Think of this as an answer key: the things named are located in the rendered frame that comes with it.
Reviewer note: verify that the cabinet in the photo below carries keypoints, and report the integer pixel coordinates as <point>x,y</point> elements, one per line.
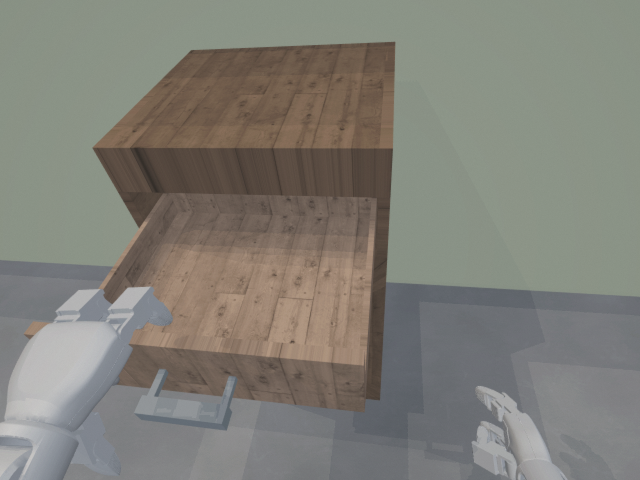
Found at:
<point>312,120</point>

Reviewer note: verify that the right robot hand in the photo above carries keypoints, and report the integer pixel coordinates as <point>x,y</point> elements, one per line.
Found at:
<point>501,451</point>

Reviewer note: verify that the left robot hand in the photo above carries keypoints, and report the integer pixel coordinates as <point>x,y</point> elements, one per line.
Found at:
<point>69,365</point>

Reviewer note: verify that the right robot forearm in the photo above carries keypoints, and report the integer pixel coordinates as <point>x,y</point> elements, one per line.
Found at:
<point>538,470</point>

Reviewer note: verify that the handle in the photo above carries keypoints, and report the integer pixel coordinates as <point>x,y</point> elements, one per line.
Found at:
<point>185,412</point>

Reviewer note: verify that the drawer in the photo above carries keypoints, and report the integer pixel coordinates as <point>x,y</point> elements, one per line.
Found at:
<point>274,290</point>

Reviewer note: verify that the left robot forearm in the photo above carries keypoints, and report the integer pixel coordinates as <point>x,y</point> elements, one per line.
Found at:
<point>31,450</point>

